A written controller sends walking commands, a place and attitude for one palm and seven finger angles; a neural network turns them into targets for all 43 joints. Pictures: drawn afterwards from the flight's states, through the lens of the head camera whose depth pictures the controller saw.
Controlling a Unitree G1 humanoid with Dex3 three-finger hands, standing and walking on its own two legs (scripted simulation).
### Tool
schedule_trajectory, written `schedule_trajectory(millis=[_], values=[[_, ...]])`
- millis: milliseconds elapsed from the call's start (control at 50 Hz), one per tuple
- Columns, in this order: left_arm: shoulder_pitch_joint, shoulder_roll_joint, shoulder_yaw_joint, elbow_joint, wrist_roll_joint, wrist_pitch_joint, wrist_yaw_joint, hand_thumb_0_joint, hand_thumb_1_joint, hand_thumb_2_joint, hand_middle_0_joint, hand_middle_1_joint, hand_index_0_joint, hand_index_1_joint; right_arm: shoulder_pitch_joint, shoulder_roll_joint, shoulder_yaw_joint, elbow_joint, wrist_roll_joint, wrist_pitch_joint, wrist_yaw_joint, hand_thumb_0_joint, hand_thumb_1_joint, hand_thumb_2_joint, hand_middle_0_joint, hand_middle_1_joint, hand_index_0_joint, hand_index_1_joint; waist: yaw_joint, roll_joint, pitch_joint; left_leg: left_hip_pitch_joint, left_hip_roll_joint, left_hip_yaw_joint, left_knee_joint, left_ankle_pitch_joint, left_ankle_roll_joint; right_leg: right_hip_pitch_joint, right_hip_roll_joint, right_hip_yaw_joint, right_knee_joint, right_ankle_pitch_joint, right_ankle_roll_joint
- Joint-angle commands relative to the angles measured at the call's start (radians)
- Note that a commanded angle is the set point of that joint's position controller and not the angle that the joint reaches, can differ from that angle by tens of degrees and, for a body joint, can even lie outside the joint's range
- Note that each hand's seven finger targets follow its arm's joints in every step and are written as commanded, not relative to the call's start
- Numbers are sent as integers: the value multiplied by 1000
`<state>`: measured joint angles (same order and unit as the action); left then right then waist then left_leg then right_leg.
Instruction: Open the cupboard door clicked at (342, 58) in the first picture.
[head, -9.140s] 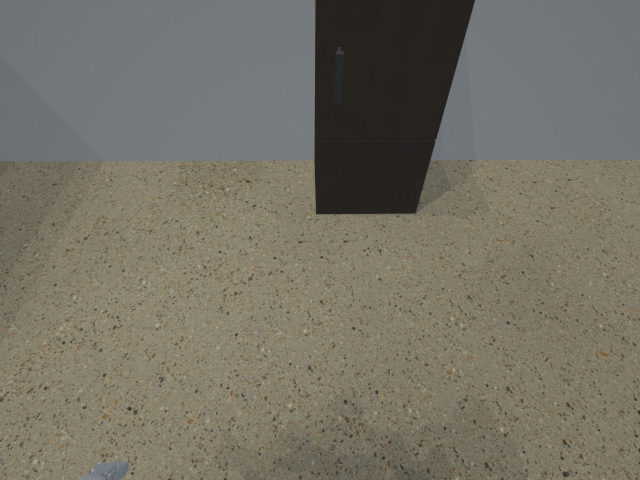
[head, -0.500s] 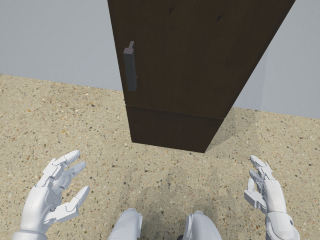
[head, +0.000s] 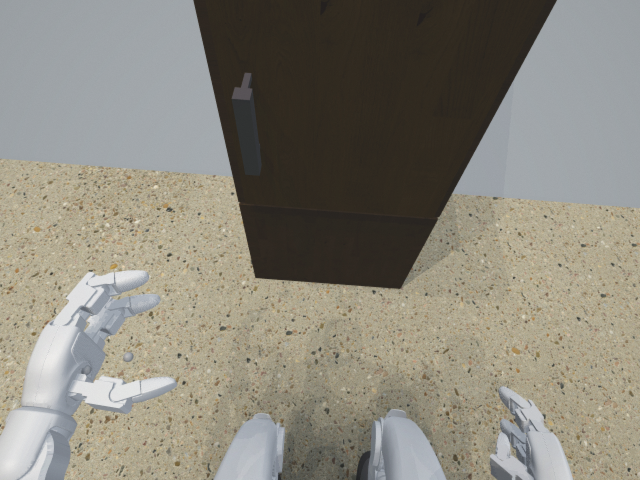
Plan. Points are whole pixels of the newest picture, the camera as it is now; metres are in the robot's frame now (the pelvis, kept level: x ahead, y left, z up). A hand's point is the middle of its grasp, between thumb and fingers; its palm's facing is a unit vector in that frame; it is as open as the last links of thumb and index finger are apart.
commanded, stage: raise the hand with hooked fingers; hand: left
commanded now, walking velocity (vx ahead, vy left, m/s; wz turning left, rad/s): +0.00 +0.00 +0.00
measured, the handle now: (250, 126) +0.62 +0.15 +0.02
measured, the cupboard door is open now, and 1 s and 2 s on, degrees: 0 0 0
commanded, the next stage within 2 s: move the hooked fingers beside the handle in 1.10 s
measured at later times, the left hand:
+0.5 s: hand (98, 320) +0.28 +0.27 +0.03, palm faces -0.03 -1.00 -0.07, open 13.9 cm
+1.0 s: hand (101, 308) +0.29 +0.27 +0.04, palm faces -0.04 -1.00 -0.07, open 14.0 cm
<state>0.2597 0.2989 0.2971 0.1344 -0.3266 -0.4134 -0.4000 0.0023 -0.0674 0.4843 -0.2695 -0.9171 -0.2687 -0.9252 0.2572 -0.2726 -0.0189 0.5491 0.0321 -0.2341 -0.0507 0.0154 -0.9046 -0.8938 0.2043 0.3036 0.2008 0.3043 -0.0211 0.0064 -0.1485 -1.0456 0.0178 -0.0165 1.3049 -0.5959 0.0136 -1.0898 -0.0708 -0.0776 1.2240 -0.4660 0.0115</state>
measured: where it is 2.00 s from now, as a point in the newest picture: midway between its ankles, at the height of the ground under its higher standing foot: outside the picture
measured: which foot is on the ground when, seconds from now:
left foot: down 0.00-1.00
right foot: down 0.00-1.00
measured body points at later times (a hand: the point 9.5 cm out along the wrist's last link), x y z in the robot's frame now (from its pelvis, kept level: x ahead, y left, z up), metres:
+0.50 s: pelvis +0.01 +0.00 +0.00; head +0.12 +0.03 +0.43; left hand +0.28 +0.32 +0.04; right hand +0.20 -0.24 -0.08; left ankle +0.02 +0.11 -0.62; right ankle +0.06 -0.14 -0.62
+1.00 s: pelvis +0.01 +0.00 +0.00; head +0.12 +0.02 +0.43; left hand +0.29 +0.32 +0.04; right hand +0.18 -0.26 -0.08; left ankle +0.02 +0.11 -0.62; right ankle +0.06 -0.14 -0.62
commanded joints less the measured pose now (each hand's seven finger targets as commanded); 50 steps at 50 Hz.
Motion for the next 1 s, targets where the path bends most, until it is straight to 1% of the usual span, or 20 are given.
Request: schedule_trajectory(millis=[0, 80, 100, 180, 220, 280, 320, 380, 480, 520, 560, 580, 660, 740, 760, 800, 860, 880, 920, 980], values=[[-64, 179, 111, -198, -31, -70, -6, 0, -290, 390, -285, -1065, -285, -1065, -47, -138, -52, -159, 0, -61, -7, 0, -900, -900, 200, 300, 200, 300, 23, 68, -268, 138, -32, -29, -253, 228, -1, 251, 65, 10, -155, 22, -36], [-93, 199, 130, -173, -35, -66, -18, 0, -383, 350, -292, -1125, -292, -1125, -39, -147, -50, -161, 0, -51, -6, 0, -900, -900, 200, 300, 200, 300, 21, 79, -265, 153, -29, -36, -253, 248, -5, 241, 71, 1, -146, 42, -39], [-104, 204, 131, -182, -36, -67, -23, 0, -407, 340, -293, -1140, -293, -1140, -41, -147, -48, -163, -2, -51, -5, 0, -900, -900, 200, 300, 200, 300, 22, 109, -270, 158, -31, -34, -251, 264, -6, 244, 68, 3, -144, 57, -40], [-147, 219, 140, -138, -39, -50, -49, 0, -500, 300, -300, -1200, -300, -1200, -29, -156, -45, -163, -3, -43, -3, 0, -900, -900, 200, 300, 200, 300, 8, 90, -272, 162, -27, -38, -239, 284, -8, 228, 75, -2, -139, 78, -38], [-170, 225, 149, -111, -47, -42, -64, 0, -500, 300, -300, -1200, -300, -1200, -30, -157, -42, -160, -1, -44, -5, 0, -900, -900, 200, 300, 200, 300, 8, 81, -263, 153, -26, -38, -236, 272, -7, 231, 76, 0, -143, 72, -38], [-214, 258, 171, -99, -53, -33, -89, 0, -500, 300, -300, -1200, -300, -1200, -28, -162, -37, -162, -2, -44, -6, 0, -900, -900, 200, 300, 200, 300, 13, 102, -291, 160, -26, -39, -229, 290, -9, 233, 76, 3, -135, 85, -40], [-222, 267, 184, -76, -59, -25, -101, 0, -500, 300, -300, -1200, -300, -1200, -26, -162, -37, -161, -1, -43, -8, 0, -900, -900, 200, 300, 200, 300, 13, 84, -296, 155, -26, -37, -222, 296, -6, 236, 78, 5, -137, 91, -39], [-262, 301, 211, -75, -66, -21, -117, 0, -500, 300, -300, -1200, -300, -1200, -22, -167, -36, -156, -1, -42, -8, 0, -900, -900, 200, 300, 200, 300, 20, 97, -334, 172, -22, -42, -214, 354, -11, 244, 78, 2, -118, 134, -41], [-295, 329, 240, -25, -78, -8, -142, 0, -500, 300, -300, -1200, -300, -1200, -16, -171, -36, -149, -2, -37, -6, 0, -900, -900, 200, 300, 200, 300, 19, 94, -349, 162, -21, -36, -200, 380, -11, 246, 78, 5, -114, 157, -39], [-302, 329, 245, 7, -84, -5, -151, 0, -500, 300, -300, -1200, -300, -1200, -11, -174, -38, -147, 2, -33, -7, 0, -900, -900, 200, 300, 200, 300, 16, 68, -344, 147, -20, -33, -196, 364, -7, 248, 78, 9, -120, 151, -37], [-340, 362, 261, 1, -82, -8, -158, 0, -500, 300, -300, -1200, -300, -1200, -8, -177, -37, -142, 0, -32, -6, 0, -900, -900, 200, 300, 200, 300, 20, 113, -363, 163, -19, -32, -196, 382, -9, 245, 78, 12, -115, 158, -40], [-341, 368, 268, 10, -82, -8, -160, 0, -500, 300, -300, -1200, -300, -1200, -5, -177, -38, -143, 1, -30, -5, 0, -900, -900, 200, 300, 200, 300, 21, 111, -364, 168, -18, -35, -200, 394, -11, 247, 77, 9, -112, 163, -40], [-278, 343, 255, 10, -92, 0, -169, 0, -500, 300, -300, -1200, -300, -1200, 5, -178, -42, -150, 2, -26, 5, 0, -900, -900, 200, 300, 200, 300, 26, 92, -386, 190, -17, -35, -201, 454, -12, 258, 79, 5, -115, 206, -37], [-293, 353, 268, 32, -96, -2, -155, 0, -500, 300, -300, -1200, -300, -1200, 4, -180, -44, -156, 3, -18, 4, 0, -900, -900, 200, 300, 200, 300, 16, 55, -338, 129, -20, -30, -201, 361, -4, 250, 82, 11, -127, 141, -37], [-307, 352, 265, 22, -93, -7, -153, 0, -500, 300, -300, -1200, -300, -1200, -1, -179, -41, -155, 3, -16, 5, 0, -900, -900, 200, 300, 200, 300, 19, 88, -344, 137, -22, -28, -208, 343, -6, 247, 78, 13, -128, 124, -37], [-307, 345, 260, 20, -90, -14, -147, 0, -500, 300, -300, -1200, -300, -1200, 1, -177, -43, -159, 5, -14, 2, 0, -900, -900, 200, 300, 200, 300, 13, 70, -335, 136, -22, -24, -209, 329, -2, 249, 77, 17, -137, 118, -35], [-319, 368, 266, -16, -82, -31, -143, 0, -500, 300, -300, -1200, -300, -1200, 6, -175, -41, -154, 1, -15, 3, 0, -900, -900, 200, 300, 200, 300, 21, 116, -374, 169, -19, -27, -210, 370, -6, 260, 78, 18, -127, 146, -40], [-307, 356, 259, -16, -84, -33, -145, 0, -500, 300, -300, -1200, -300, -1200, 4, -173, -42, -156, 2, -15, 2, 0, -900, -900, 200, 300, 200, 300, 18, 122, -361, 175, -19, -27, -211, 373, -7, 253, 77, 16, -129, 149, -38], [-301, 360, 267, 1, -84, -34, -143, 0, -500, 300, -300, -1200, -300, -1200, 3, -173, -42, -156, 2, -13, 1, 0, -900, -900, 200, 300, 200, 300, 15, 92, -354, 154, -20, -24, -208, 354, -3, 259, 76, 19, -134, 140, -35], [-314, 353, 262, 24, -87, -28, -150, 0, -500, 300, -300, -1200, -300, -1200, -2, -173, -39, -153, 3, -9, 0, 0, -900, -900, 200, 300, 200, 300, 13, 100, -334, 142, -22, -23, -207, 334, -4, 253, 76, 20, -136, 128, -36]])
